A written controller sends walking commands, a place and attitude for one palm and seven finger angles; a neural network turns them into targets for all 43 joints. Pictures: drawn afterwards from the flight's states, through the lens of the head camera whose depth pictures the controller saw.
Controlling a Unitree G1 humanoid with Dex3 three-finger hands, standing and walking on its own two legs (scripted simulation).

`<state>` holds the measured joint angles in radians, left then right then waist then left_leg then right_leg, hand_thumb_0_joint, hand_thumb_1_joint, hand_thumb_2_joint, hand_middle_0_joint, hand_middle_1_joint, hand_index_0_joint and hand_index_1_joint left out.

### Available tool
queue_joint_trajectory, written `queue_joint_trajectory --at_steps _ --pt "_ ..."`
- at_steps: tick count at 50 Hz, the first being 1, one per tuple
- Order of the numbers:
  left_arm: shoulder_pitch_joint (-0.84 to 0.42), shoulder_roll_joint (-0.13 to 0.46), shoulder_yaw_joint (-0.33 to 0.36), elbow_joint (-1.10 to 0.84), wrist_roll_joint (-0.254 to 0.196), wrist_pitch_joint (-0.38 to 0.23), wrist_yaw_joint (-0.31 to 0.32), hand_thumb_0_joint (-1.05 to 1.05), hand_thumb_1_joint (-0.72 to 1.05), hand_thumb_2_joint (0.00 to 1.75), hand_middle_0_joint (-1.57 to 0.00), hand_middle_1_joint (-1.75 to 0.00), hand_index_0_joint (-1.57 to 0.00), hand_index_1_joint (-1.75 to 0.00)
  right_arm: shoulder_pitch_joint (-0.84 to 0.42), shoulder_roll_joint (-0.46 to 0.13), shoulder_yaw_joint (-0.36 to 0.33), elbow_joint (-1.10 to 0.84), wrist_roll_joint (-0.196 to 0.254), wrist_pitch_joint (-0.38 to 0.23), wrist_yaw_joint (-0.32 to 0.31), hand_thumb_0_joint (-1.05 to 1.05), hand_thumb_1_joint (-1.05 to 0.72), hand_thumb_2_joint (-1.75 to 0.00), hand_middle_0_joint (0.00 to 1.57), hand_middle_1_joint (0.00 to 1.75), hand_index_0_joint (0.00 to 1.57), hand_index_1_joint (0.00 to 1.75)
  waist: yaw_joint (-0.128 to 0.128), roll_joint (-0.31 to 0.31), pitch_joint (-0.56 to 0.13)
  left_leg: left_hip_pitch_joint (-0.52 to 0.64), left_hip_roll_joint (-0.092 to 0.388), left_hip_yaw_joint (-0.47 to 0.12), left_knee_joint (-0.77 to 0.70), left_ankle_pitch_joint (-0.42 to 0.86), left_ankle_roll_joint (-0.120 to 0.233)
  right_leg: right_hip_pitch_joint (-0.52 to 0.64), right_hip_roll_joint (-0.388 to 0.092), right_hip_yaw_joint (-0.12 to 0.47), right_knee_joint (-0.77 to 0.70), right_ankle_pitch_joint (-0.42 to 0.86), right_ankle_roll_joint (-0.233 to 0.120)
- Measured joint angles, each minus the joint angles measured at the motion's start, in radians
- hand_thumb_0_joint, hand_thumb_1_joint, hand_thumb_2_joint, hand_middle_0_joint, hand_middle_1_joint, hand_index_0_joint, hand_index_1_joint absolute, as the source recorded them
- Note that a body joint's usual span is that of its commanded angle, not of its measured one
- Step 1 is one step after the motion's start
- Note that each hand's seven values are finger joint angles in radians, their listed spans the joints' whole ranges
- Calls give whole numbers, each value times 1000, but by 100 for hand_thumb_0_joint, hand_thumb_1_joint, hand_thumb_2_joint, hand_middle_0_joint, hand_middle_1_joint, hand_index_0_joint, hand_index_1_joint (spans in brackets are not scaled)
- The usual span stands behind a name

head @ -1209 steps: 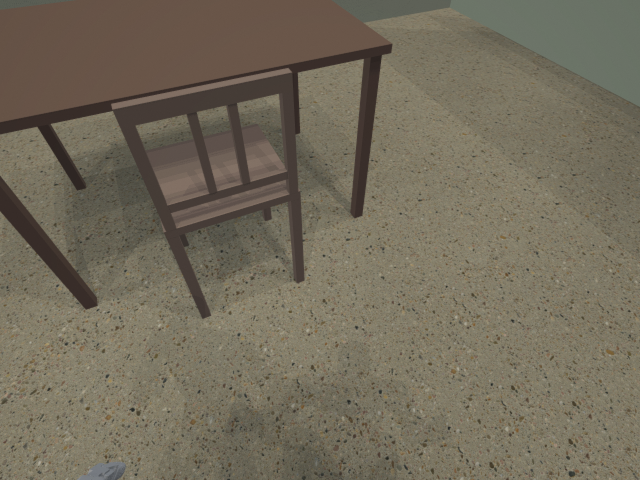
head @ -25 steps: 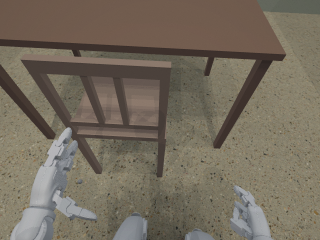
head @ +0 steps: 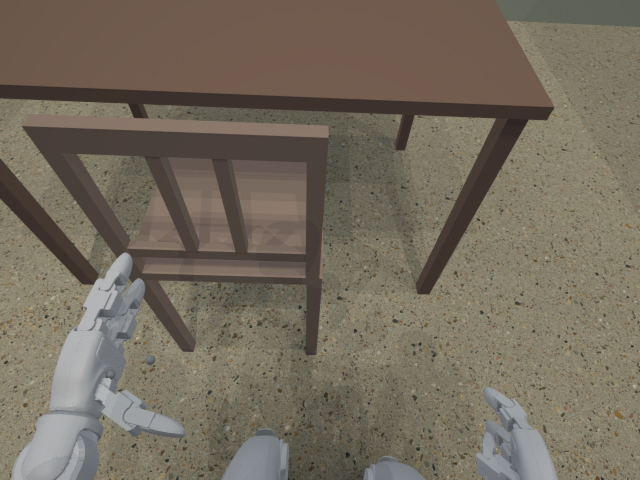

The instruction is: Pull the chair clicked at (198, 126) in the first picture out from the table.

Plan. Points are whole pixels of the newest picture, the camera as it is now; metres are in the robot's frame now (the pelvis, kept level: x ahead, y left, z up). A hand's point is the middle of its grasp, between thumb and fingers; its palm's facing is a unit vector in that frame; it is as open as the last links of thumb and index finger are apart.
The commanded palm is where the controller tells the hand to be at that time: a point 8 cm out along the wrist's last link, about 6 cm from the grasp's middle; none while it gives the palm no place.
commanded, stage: raise the hand toward the chair's back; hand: left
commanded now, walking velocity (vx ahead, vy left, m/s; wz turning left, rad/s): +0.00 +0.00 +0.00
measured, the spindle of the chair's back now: (176, 206) +0.51 +0.26 -0.02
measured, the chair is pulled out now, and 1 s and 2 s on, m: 0.00 0.00 0.00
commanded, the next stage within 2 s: aim the fingers beside a spindle in 0.10 s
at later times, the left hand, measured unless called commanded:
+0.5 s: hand (176, 342) +0.27 +0.18 +0.04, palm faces +0.00 -1.00 -0.04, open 17.0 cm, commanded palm +0.25 +0.24 +0.04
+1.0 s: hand (199, 311) +0.32 +0.17 +0.01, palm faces +0.00 -1.00 -0.03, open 16.9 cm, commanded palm +0.30 +0.23 +0.02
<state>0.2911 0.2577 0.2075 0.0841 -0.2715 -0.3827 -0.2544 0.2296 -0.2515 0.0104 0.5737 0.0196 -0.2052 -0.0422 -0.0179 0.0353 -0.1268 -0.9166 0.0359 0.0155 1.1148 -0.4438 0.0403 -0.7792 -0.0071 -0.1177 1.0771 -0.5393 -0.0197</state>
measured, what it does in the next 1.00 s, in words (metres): stands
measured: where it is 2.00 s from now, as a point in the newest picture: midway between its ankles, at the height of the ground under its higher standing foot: outside the picture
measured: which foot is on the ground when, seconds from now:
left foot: down 0.00-1.00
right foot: down 0.00-1.00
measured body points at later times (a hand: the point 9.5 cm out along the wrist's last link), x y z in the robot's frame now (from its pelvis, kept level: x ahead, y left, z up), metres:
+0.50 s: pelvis +0.00 -0.01 -0.01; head +0.07 +0.00 +0.44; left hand +0.26 +0.24 +0.04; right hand +0.17 -0.25 -0.09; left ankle +0.06 +0.09 -0.66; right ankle +0.00 -0.11 -0.66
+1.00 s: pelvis +0.00 -0.01 -0.02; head +0.09 +0.00 +0.42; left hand +0.31 +0.23 +0.01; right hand +0.15 -0.26 -0.11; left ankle +0.06 +0.09 -0.66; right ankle +0.00 -0.11 -0.66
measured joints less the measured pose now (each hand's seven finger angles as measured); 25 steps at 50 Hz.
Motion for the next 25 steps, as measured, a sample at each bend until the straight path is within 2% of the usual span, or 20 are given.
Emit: queue_joint_trajectory --at_steps 12,17,25 --pt "-8 -3 -1 10 -5 4 -14 -1 -50 30 -6 -8 -6 -8 -15 10 14 -7 1 2 -1 1 -90 -90 21 30 20 30 11 10 -6 2 -1 -6 0 2 -5 3 0 -5 4 -3 -5" --pt "-55 -7 -11 50 2 -2 -14 -1 -50 30 -6 -8 -6 -8 -17 2 17 -4 -2 -5 -5 1 -90 -90 21 30 20 30 13 11 -6 -18 -2 -11 13 1 -8 -16 -1 -10 19 -8 -8" --pt "-124 -12 -21 85 16 2 0 -1 -50 30 -6 -8 -6 -8 -14 -2 11 4 -5 2 2 1 -90 -90 21 30 20 30 3 6 -6 -41 3 -6 28 -4 -12 -46 2 -5 42 -15 -13"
